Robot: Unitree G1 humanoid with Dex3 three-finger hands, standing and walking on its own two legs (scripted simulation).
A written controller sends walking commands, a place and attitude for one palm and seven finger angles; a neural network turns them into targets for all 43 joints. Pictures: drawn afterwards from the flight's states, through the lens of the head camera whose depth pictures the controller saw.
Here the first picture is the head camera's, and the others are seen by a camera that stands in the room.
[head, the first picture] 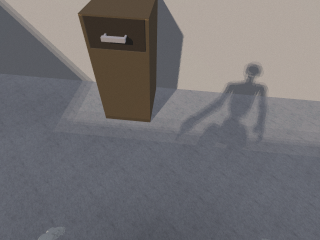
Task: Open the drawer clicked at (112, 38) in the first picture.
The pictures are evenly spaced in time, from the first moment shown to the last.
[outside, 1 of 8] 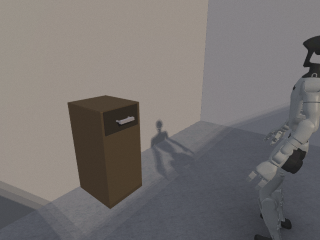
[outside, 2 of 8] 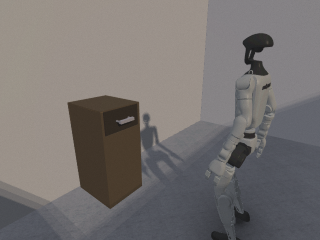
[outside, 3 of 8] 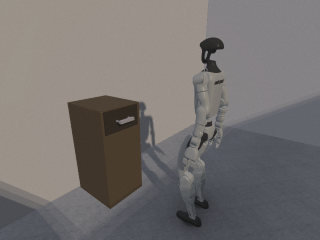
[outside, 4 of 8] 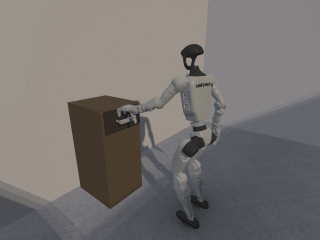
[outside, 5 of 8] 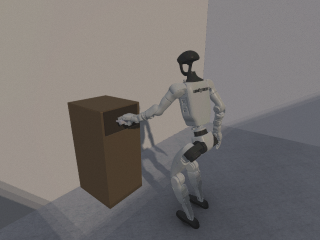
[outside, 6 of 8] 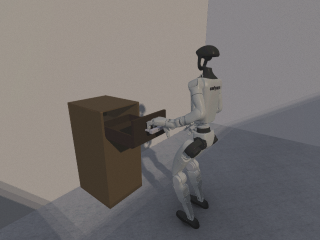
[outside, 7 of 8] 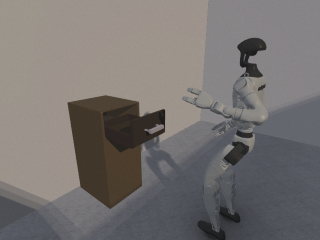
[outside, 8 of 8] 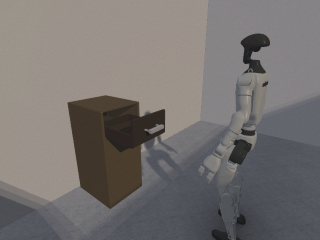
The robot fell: no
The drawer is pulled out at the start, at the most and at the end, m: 0.00 0.30 0.29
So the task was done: yes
